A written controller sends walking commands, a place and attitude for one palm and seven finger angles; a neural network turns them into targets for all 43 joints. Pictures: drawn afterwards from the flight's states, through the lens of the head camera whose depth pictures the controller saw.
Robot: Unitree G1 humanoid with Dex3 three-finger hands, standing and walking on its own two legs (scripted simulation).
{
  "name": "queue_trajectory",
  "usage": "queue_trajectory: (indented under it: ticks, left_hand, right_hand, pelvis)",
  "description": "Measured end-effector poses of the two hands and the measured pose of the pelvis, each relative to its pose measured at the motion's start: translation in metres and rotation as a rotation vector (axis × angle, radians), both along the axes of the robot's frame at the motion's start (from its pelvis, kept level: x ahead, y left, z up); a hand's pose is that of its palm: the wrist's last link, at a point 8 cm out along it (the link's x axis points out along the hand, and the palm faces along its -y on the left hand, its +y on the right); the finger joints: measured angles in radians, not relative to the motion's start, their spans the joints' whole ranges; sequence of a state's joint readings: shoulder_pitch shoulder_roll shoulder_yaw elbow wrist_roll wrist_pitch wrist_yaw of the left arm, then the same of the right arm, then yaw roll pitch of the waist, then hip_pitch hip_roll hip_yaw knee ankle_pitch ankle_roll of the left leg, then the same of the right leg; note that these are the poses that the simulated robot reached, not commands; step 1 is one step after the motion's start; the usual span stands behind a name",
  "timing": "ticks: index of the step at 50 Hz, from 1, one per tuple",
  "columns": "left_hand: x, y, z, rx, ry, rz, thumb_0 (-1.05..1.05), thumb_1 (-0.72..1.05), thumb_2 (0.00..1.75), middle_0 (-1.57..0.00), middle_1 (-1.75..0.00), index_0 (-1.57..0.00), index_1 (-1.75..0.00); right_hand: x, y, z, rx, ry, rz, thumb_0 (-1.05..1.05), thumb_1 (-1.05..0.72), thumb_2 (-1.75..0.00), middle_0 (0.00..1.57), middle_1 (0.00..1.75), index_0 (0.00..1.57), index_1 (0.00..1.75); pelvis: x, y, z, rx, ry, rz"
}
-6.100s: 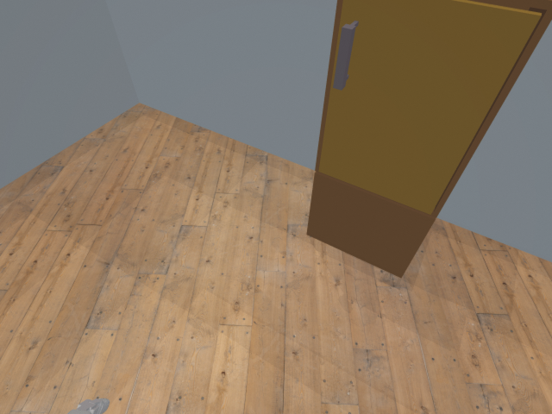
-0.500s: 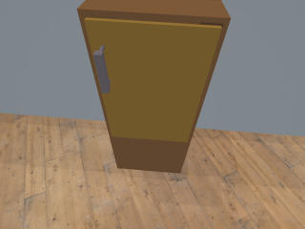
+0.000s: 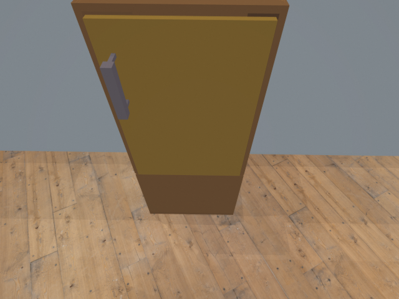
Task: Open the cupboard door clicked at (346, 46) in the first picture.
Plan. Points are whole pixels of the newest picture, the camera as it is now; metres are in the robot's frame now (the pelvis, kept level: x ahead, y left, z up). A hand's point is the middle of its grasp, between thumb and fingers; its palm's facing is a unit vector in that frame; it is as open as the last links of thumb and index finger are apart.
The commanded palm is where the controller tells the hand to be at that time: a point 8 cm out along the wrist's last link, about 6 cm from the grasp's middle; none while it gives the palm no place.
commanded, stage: come to a stop and stand still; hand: left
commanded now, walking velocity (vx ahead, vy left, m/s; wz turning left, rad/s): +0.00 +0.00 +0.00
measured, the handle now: (118, 87) +0.56 +0.23 +0.10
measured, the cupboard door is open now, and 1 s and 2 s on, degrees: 0 0 0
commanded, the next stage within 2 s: look again from close up in 0.40 s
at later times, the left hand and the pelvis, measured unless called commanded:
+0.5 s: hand out of the picture -0.03 +0.18 -0.16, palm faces -0.01 -0.97 -0.22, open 7.4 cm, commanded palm none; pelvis -0.03 +0.00 +0.01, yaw +0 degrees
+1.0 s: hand out of the picture +0.01 +0.16 -0.17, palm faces +0.01 -0.98 -0.20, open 7.4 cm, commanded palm none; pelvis -0.01 -0.01 +0.01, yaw +0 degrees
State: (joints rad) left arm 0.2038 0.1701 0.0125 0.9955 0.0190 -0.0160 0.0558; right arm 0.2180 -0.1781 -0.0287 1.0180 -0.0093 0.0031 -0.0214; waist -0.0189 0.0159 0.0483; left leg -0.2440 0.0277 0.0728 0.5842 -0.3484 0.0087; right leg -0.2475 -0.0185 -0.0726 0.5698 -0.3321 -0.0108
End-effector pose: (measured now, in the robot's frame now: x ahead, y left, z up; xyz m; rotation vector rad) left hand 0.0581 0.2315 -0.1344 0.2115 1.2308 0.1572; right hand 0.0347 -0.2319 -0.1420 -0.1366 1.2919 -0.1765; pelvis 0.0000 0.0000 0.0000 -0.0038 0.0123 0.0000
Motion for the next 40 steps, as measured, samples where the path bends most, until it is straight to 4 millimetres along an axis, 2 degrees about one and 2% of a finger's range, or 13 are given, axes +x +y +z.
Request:
queue_trajectory:
  ticks: [5, 10, 20, 25, 32, 40]
  left_hand:
    - [-0.005, -0.003, 0.002, -0.02, -0.033, -0.012, 0.0, 0.9, 0.9, -0.2, -0.29, -0.2, -0.3]
    - [-0.022, -0.002, 0.007, -0.02, -0.031, -0.015, 0.0, 0.91, 0.9, -0.2, -0.29, -0.2, -0.3]
    - [-0.072, 0.002, 0.007, -0.014, 0.097, 0.008, 0.0, 0.9, 0.9, -0.2, -0.29, -0.2, -0.3]
    - [-0.088, -0.002, 0.005, -0.022, 0.154, 0.025, 0.01, 0.9, 0.9, -0.2, -0.29, -0.2, -0.3]
    - [-0.09, -0.012, 0.001, -0.044, 0.181, 0.032, 0.01, 0.9, 0.9, -0.2, -0.29, -0.2, -0.3]
    - [-0.073, -0.021, -0.002, -0.056, 0.152, 0.028, 0.01, 0.91, 0.9, -0.2, -0.29, -0.2, -0.3]
  right_hand:
    - [0.002, -0.001, 0.004, -0.007, -0.077, 0.023, 0.01, -0.91, -0.9, 0.2, 0.3, 0.2, 0.3]
    - [-0.007, 0.005, 0.004, 0.016, -0.087, 0.039, 0.0, -0.92, -0.9, 0.2, 0.3, 0.2, 0.3]
    - [-0.054, 0.002, 0.003, 0.027, 0.038, 0.038, 0.0, -0.92, -0.9, 0.2, 0.3, 0.2, 0.3]
    - [-0.075, 0.003, 0.002, 0.032, 0.116, 0.028, 0.0, -0.91, -0.9, 0.2, 0.3, 0.2, 0.3]
    - [-0.08, 0.006, 0.002, 0.038, 0.156, 0.016, 0.0, -0.91, -0.9, 0.2, 0.3, 0.2, 0.3]
    - [-0.059, 0.009, 0.001, 0.044, 0.113, 0.018, 0.0, -0.91, -0.9, 0.2, 0.3, 0.2, 0.3]
  pelvis:
    - [-0.011, 0.002, -0.001, 0.006, -0.033, 0.002]
    - [-0.022, 0.002, 0.003, 0.01, -0.043, -0.004]
    - [-0.029, -0.002, 0.007, 0.015, -0.023, -0.005]
    - [-0.026, -0.004, 0.008, 0.015, -0.02, -0.003]
    - [-0.02, -0.006, 0.008, 0.015, -0.023, -0.004]
    - [-0.013, -0.01, 0.008, 0.016, -0.025, -0.005]
